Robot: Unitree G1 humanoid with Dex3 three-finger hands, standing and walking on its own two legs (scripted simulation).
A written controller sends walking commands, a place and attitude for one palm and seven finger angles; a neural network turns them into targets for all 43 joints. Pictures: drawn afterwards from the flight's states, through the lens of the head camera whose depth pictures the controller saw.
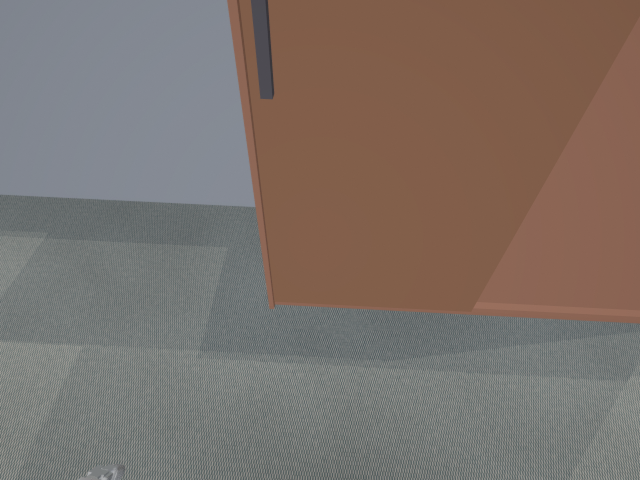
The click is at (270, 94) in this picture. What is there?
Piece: wardrobe's sliding door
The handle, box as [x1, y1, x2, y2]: [251, 0, 273, 98]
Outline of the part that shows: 251,0 260,98 272,98 273,83 267,0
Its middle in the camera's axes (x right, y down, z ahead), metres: -0.11 -0.41 +0.68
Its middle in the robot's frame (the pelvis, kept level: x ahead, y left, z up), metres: +0.80 +0.15 +0.26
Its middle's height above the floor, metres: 1.03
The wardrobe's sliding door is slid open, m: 0.00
